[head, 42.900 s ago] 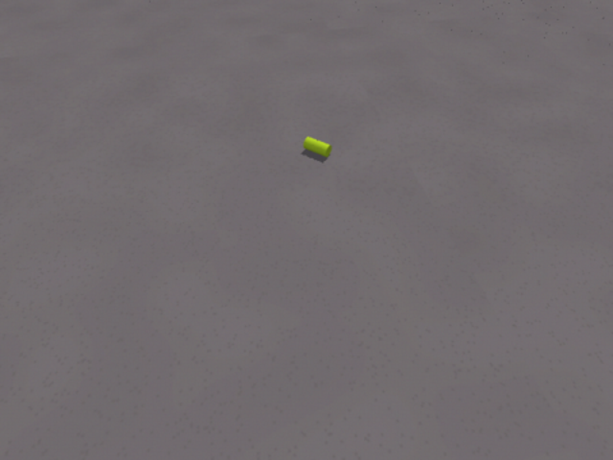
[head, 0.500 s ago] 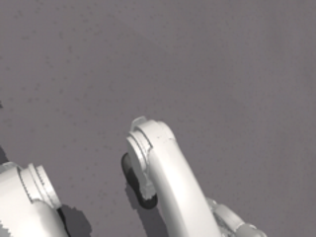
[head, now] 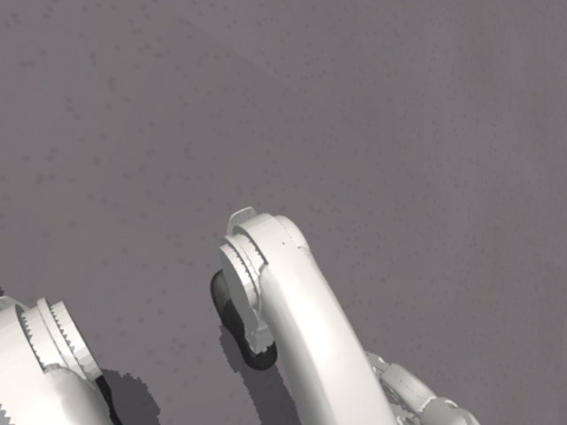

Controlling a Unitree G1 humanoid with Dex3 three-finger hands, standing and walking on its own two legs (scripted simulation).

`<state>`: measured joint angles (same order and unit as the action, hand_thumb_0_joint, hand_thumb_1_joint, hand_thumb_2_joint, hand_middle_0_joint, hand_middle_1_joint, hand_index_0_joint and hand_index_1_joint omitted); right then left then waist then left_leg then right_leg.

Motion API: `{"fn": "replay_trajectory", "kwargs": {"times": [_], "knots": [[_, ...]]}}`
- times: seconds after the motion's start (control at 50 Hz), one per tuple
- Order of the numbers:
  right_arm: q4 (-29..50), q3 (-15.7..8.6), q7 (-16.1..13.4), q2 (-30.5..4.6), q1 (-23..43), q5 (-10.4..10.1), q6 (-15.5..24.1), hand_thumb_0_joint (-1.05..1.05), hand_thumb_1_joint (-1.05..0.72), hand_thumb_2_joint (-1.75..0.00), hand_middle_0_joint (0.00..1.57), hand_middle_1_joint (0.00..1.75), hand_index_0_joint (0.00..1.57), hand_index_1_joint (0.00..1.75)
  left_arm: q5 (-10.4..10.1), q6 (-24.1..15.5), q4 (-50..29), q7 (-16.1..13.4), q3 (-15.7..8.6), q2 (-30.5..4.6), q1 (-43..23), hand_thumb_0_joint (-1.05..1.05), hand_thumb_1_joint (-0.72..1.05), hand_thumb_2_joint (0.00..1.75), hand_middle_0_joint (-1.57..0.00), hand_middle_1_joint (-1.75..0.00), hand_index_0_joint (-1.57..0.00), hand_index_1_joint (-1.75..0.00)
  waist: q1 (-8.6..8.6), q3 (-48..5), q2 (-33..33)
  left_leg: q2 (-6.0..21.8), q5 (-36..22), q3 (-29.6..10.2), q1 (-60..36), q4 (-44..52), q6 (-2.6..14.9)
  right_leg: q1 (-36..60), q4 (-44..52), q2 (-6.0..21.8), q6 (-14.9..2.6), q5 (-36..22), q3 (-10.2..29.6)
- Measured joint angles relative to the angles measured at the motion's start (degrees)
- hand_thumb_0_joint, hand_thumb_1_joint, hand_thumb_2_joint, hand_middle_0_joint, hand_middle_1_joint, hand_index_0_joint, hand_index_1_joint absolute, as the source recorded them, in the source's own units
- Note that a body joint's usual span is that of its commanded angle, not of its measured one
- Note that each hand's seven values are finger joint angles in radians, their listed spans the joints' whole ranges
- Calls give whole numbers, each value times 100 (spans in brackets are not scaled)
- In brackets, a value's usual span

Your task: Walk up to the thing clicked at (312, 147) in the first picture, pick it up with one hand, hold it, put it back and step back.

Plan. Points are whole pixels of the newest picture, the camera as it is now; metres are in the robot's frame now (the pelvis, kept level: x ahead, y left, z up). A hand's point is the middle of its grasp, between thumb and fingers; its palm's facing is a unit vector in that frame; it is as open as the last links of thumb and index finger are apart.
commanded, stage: close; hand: left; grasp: from above
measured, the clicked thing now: out of the picture +0.48 +0.30 -0.28
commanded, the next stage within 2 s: settle in 1.26 s
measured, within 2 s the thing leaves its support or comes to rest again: leaves its support in 1.70 s
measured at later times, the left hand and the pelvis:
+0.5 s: hand out of the picture +0.46 +0.30 -0.26, palm faces -0.46 -0.14 -0.88, open 11.8 cm; pelvis +0.00 +0.00 +0.00, yaw +0 degrees
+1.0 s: hand out of the picture +0.46 +0.30 -0.25, palm faces -0.45 -0.14 -0.88, open 9.6 cm; pelvis +0.00 +0.00 +0.00, yaw +0 degrees
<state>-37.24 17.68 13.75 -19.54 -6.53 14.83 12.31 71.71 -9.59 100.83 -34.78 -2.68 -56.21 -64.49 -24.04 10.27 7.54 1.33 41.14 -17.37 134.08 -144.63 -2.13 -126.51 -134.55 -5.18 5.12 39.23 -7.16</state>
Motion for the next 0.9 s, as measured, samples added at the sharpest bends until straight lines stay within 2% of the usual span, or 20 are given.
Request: {"fn": "replay_trajectory", "kwargs": {"times": [0.3, 0.74, 0.9], "knots": [[64, -14, 9, 1, -23, -36, -8, 0, -90, -90, 20, 29, 20, 30, -5, 38, -124, 9, 23, 106, 59, 0, -31, 92, -23, -95, -23, -95, 24, -19, -23, 9, -7, 7, -13, 58, -4, 9, 54, 15, -26, -12, -8], [68, 16, -48, -45, 25, -21, -39, 0, -90, -90, 20, 29, 20, 30, -81, -33, -121, 25, -62, 14, 104, 0, -1, 74, -42, -85, -44, -82, 16, 63, 2, 14, -23, -37, -72, 73, -68, 22, 52, 16, -14, -55, -40], [109, 24, -99, -51, 18, -9, -79, 0, -90, -90, 20, 29, 20, 30, -97, -78, -206, 90, -2, 16, 114, 0, 9, 65, -51, -80, -53, -75, 49, 88, 2, 37, -34, -8, -79, 86, -40, 25, 70, 3, -1, -78, -19]]}}
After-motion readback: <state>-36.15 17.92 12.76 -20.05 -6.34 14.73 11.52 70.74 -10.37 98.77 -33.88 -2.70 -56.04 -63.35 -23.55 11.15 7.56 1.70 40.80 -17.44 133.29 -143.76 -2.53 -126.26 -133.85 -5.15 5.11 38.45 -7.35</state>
